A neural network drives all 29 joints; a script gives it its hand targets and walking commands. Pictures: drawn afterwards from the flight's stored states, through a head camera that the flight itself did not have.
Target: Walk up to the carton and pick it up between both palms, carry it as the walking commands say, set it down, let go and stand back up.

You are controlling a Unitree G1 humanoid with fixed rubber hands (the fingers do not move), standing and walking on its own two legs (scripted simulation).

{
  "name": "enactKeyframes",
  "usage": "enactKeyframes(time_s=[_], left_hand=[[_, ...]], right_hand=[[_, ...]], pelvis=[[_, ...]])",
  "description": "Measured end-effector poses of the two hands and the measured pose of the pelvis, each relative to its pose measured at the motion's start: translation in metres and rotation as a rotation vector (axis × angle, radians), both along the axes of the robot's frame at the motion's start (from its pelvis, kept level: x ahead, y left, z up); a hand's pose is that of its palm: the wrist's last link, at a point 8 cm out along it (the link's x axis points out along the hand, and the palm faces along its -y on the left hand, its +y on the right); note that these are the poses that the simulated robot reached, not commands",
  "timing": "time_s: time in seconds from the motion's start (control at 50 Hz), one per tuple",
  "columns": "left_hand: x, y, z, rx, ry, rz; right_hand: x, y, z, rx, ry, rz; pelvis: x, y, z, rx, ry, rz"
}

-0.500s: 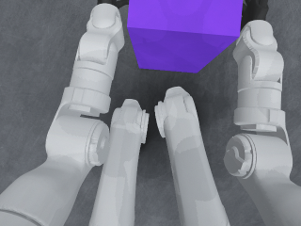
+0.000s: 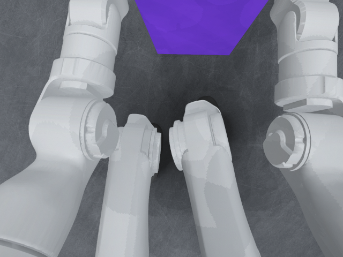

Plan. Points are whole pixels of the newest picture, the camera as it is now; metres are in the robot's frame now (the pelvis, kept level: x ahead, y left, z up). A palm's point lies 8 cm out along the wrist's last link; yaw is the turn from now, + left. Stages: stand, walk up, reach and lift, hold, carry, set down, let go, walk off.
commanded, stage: set down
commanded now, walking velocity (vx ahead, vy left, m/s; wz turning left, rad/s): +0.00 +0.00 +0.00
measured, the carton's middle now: out of the picture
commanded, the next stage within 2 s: none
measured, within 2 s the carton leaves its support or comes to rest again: rests again in 1.06 s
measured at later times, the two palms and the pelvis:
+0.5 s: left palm out of the picture +0.59 +0.01 -0.15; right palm out of the picture +0.52 -0.25 -0.16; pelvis +0.03 +0.02 -0.02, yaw +0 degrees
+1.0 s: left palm out of the picture +0.59 +0.02 -0.17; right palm out of the picture +0.51 -0.25 -0.17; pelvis +0.02 +0.01 -0.03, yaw +1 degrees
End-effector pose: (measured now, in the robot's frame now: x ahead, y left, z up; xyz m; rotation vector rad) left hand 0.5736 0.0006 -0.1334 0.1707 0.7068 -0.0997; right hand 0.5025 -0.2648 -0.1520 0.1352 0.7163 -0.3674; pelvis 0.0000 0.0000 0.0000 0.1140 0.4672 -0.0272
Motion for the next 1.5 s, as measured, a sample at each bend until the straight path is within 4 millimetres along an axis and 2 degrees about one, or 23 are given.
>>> enactKeyframes(time_s=[0.16, 0.44, 0.62, 0.88, 1.14, 1.32, 1.5], left_hand=[[0.009, 0.008, -0.011, -0.048, -0.014, 0.015], [0.019, 0.014, -0.017, -0.051, -0.013, -0.012], [0.025, 0.014, -0.020, -0.068, -0.010, -0.011], [0.021, 0.016, -0.025, -0.084, -0.018, -0.004], [0.012, 0.025, -0.048, -0.053, 0.028, -0.036], [0.022, 0.023, -0.053, -0.047, 0.026, -0.056], [0.022, 0.023, -0.054, -0.043, 0.024, -0.056]], right_hand=[[0.016, 0.007, 0.000, -0.050, -0.011, 0.042], [0.017, 0.011, -0.008, -0.029, -0.010, 0.040], [0.020, 0.010, -0.007, -0.028, 0.001, 0.061], [0.016, 0.010, -0.011, -0.033, 0.003, 0.075], [0.004, 0.019, -0.038, -0.014, 0.065, 0.095], [0.012, 0.018, -0.045, -0.020, 0.049, 0.085], [0.012, 0.017, -0.046, -0.003, 0.042, 0.083]], pelvis=[[0.003, 0.001, -0.011, -0.043, 0.013, 0.030], [0.025, 0.015, -0.022, -0.103, 0.133, 0.066], [0.033, 0.014, -0.021, -0.107, 0.189, 0.071], [0.028, 0.008, -0.027, -0.100, 0.179, 0.084], [0.027, 0.011, -0.029, -0.113, 0.157, 0.094], [0.032, 0.013, -0.034, -0.125, 0.139, 0.096], [0.033, 0.011, -0.039, -0.122, 0.141, 0.098]])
